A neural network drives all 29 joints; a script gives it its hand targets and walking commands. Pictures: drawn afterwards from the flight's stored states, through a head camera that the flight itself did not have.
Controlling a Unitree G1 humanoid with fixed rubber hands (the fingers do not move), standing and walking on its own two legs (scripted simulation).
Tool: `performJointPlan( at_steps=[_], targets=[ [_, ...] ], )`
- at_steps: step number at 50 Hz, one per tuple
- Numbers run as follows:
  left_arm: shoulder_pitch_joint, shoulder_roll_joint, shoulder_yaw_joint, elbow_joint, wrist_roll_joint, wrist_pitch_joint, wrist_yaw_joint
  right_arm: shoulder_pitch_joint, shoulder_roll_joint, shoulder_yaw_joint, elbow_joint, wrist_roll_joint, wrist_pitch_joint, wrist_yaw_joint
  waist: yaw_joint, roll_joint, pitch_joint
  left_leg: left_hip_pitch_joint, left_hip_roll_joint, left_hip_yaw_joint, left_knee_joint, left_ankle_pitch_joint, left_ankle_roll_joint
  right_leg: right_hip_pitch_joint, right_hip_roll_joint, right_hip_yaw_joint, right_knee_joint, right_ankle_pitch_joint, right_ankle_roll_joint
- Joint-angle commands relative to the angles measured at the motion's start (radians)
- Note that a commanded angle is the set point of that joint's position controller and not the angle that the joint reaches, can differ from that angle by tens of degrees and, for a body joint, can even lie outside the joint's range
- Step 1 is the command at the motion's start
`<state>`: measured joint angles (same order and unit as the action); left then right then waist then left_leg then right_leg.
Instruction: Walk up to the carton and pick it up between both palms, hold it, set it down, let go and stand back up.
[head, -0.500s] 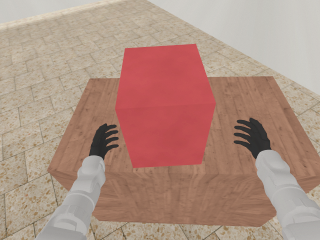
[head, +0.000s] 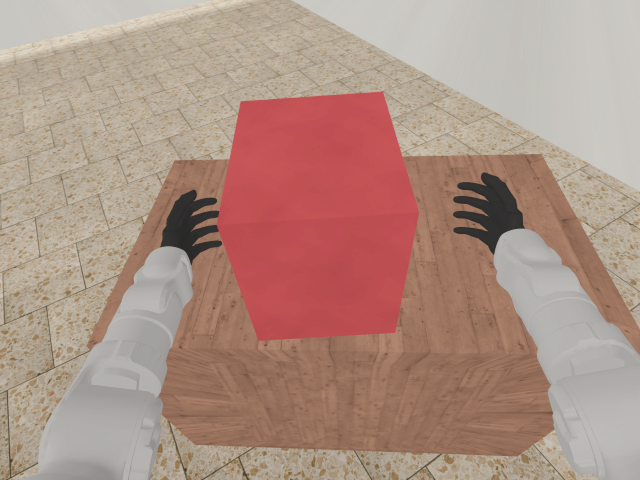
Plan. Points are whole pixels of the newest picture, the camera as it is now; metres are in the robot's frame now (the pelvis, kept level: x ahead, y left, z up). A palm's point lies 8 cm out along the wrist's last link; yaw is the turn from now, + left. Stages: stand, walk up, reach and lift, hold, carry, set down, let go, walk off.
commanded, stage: reach and lift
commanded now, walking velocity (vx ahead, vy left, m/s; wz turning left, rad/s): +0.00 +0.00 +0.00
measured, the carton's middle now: (319, 219) +0.54 +0.06 +0.01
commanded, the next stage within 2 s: none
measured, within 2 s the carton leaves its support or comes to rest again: neither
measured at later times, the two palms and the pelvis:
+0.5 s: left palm (178, 180) +0.46 +0.23 +0.16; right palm (515, 167) +0.48 -0.19 +0.17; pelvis -0.01 +0.00 +0.00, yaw -2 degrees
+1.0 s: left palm (196, 190) +0.49 +0.22 +0.12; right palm (509, 179) +0.50 -0.20 +0.13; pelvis -0.01 -0.01 +0.00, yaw -2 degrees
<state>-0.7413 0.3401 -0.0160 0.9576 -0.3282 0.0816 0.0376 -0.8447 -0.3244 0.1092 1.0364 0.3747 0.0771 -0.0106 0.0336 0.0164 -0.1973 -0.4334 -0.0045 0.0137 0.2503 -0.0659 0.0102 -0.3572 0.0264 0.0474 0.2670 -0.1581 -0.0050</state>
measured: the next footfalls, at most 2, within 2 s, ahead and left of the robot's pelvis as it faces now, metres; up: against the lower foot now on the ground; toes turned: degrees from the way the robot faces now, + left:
none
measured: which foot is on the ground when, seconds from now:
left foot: down 0.00-1.00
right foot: down 0.00-1.00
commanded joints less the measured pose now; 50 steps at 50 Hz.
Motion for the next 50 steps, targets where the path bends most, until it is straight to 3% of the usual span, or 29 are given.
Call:
performJointPlan(
  at_steps=[1, 21, 32, 39, 45, 50],
  targets=[
    [-0.543, 0.222, 0.055, -0.209, 0.000, -0.017, 0.002, -0.569, -0.182, -0.058, -0.178, -0.013, -0.018, -0.015, -0.007, -0.011, -0.603, 0.597, 0.005, -0.036, 0.129, 0.490, -0.031, -0.052, -0.012, -0.025, -0.018, 0.395, 0.080],
    [-0.908, 0.333, 0.042, -0.128, -0.049, 0.197, 0.045, -0.943, -0.223, -0.097, -0.114, -0.045, 0.192, -0.036, 0.007, 0.016, -0.718, 0.641, 0.024, -0.043, 0.125, 0.497, -0.052, -0.205, 0.000, -0.035, -0.064, 0.311, 0.070],
    [-1.014, 0.380, 0.028, -0.065, -0.082, 0.238, 0.047, -1.068, -0.253, -0.093, -0.055, -0.041, 0.247, -0.037, -0.003, 0.034, -0.845, 0.665, 0.032, -0.049, 0.126, 0.612, -0.057, -0.248, 0.001, -0.037, -0.085, 0.392, 0.081],
    [-0.947, 0.380, 0.075, -0.022, -0.046, 0.210, 0.004, -1.017, -0.222, -0.071, -0.056, -0.041, 0.233, -0.035, 0.003, 0.012, -0.836, 0.607, 0.029, -0.044, 0.070, 0.670, -0.054, -0.125, -0.003, -0.033, -0.098, 0.526, 0.098],
    [-0.942, 0.389, 0.111, 0.000, -0.029, 0.118, -0.027, -1.009, -0.176, -0.039, -0.130, -0.034, 0.170, -0.039, 0.010, -0.045, -0.877, 0.432, 0.019, -0.031, 0.000, 0.610, -0.037, 0.082, -0.019, -0.015, -0.047, 0.664, 0.114],
    [-0.932, 0.371, 0.106, 0.042, -0.026, 0.034, -0.038, -0.970, -0.152, -0.033, -0.137, -0.039, 0.105, -0.046, -0.006, -0.040, -0.918, 0.386, 0.015, -0.029, -0.009, 0.595, -0.035, 0.098, -0.027, -0.011, -0.025, 0.695, 0.118]
  ],
)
